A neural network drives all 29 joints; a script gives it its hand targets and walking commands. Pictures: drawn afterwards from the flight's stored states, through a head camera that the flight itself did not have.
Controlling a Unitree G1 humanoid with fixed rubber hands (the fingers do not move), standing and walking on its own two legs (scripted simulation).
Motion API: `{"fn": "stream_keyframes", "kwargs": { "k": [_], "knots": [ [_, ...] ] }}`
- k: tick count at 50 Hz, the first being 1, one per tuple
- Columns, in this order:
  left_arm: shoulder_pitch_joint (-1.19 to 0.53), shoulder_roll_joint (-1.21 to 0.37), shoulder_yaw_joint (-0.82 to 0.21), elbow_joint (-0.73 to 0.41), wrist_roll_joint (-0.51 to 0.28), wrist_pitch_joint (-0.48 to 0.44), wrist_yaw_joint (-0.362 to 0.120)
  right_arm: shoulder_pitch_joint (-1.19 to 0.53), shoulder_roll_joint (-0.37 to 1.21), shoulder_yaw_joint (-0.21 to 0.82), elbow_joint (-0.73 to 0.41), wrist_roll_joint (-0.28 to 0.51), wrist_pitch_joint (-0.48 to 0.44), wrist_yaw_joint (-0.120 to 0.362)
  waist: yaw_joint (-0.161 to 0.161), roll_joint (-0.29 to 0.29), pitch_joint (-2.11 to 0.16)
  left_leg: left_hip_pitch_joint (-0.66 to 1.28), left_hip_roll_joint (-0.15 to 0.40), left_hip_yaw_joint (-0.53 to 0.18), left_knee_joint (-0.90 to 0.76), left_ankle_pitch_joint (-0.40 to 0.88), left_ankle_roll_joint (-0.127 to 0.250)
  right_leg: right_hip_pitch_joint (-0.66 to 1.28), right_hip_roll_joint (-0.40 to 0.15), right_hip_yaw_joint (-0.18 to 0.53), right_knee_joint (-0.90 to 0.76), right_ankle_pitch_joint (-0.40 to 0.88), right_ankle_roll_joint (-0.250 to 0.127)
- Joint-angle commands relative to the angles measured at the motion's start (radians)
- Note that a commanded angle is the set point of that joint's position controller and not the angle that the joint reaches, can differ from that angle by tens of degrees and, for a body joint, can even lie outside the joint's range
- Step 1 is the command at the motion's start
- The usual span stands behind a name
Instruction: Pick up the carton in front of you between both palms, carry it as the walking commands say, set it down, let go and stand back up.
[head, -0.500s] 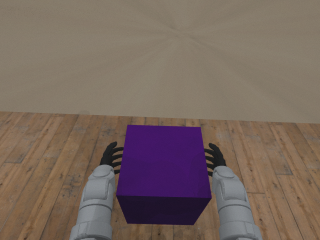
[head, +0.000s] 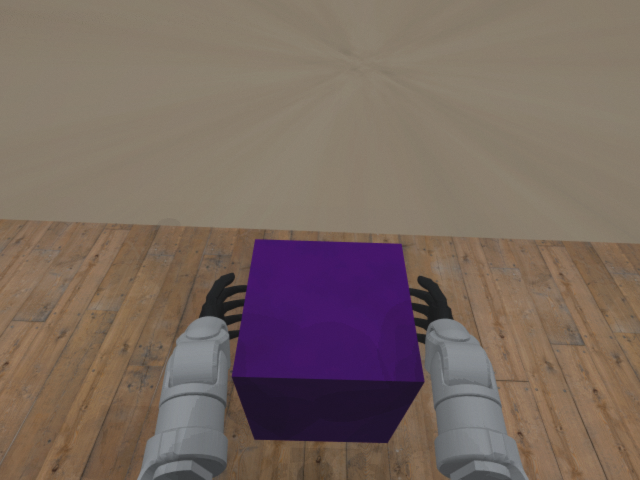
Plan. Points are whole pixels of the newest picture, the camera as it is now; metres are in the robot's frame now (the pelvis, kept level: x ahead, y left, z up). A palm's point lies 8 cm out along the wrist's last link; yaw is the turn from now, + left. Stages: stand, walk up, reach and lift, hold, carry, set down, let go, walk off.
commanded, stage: reach and lift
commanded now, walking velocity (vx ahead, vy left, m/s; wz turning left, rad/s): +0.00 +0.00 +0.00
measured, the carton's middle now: (324, 346) +0.31 +0.00 -0.05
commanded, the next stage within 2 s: hold in 0.52 s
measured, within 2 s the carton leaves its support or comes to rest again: neither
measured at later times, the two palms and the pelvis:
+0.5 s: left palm (212, 322) +0.30 +0.15 +0.04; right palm (440, 325) +0.30 -0.15 +0.04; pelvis +0.01 +0.00 +0.00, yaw +0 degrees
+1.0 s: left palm (209, 321) +0.29 +0.15 +0.05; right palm (445, 324) +0.29 -0.15 +0.05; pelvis +0.00 +0.00 +0.00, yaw +0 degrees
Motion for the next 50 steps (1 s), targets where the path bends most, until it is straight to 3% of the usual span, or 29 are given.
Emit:
{"fn": "stream_keyframes", "kwargs": {
  "k": [1,13,25,30,37,50],
  "knots": [
    [-0.479,-0.947,-0.557,0.003,-0.235,-0.015,-0.241,-0.499,0.959,0.574,-0.015,0.253,-0.023,0.253,0.0,-0.005,-0.267,0.071,-0.063,0.086,-0.078,0.151,0.008,0.102,0.06,-0.083,-0.076,0.148,0.005],
    [-0.393,-0.932,-0.592,-0.085,-0.26,0.017,-0.233,-0.414,0.94,0.606,-0.1,0.279,0.007,0.247,-0.001,-0.001,-0.264,0.118,-0.067,0.077,-0.096,0.256,0.0,0.148,0.066,-0.076,-0.094,0.256,0.008],
    [-0.398,-0.924,-0.6,-0.115,-0.268,0.045,-0.231,-0.42,0.926,0.611,-0.131,0.285,0.034,0.248,-0.001,0.001,-0.235,0.125,-0.065,0.077,-0.108,0.233,-0.001,0.152,0.067,-0.077,-0.103,0.229,0.006],
    [-0.409,-0.937,-0.666,-0.2,-0.311,0.071,-0.227,-0.431,0.934,0.673,-0.216,0.321,0.061,0.244,-0.006,0.0,-0.284,0.165,-0.064,0.074,-0.116,0.29,-0.005,0.189,0.067,-0.076,-0.111,0.284,0.007],
    [-0.408,-0.888,-0.587,-0.137,-0.263,0.116,-0.226,-0.43,0.886,0.599,-0.154,0.28,0.107,0.247,0.0,0.0,-0.137,0.116,-0.062,0.083,-0.148,0.109,0.006,0.141,0.06,-0.082,-0.144,0.103,0.0],
    [-0.502,-0.916,-0.59,-0.116,-0.273,0.104,-0.238,-0.521,0.92,0.599,-0.131,0.284,0.096,0.256,-0.002,-0.004,-0.194,0.115,-0.06,0.088,-0.13,0.085,0.007,0.146,0.056,-0.087,-0.126,0.084,0.001]
  ]
}}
